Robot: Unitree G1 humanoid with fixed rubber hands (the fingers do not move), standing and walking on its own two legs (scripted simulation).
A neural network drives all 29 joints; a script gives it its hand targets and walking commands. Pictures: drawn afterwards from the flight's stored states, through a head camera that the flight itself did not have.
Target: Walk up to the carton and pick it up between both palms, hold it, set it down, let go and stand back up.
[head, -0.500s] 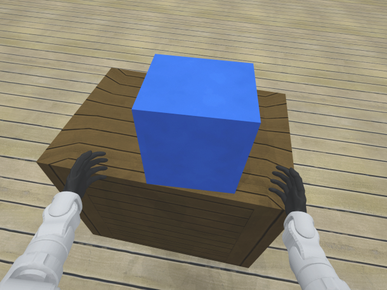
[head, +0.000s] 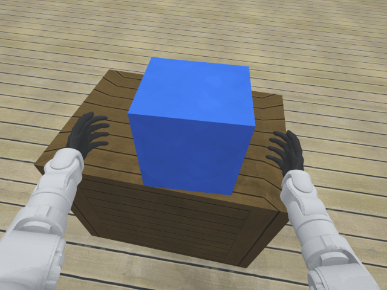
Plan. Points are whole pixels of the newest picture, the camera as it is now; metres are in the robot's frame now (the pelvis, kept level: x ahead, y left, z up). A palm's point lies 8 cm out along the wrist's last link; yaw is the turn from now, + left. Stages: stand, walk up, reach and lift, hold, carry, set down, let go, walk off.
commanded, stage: reach and lift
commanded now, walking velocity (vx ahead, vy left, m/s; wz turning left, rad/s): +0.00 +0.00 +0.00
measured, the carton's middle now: (193, 129) +0.53 +0.00 +0.00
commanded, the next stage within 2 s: none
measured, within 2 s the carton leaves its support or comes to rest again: neither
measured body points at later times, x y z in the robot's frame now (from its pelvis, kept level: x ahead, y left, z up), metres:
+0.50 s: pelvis +0.00 +0.00 +0.00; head +0.03 +0.01 +0.45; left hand +0.45 +0.24 +0.14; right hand +0.43 -0.23 +0.12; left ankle +0.00 +0.12 -0.74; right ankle +0.01 -0.11 -0.74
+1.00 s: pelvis +0.00 +0.00 +0.00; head +0.05 +0.01 +0.45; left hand +0.50 +0.24 +0.19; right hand +0.46 -0.24 +0.19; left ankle +0.00 +0.12 -0.74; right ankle +0.01 -0.11 -0.74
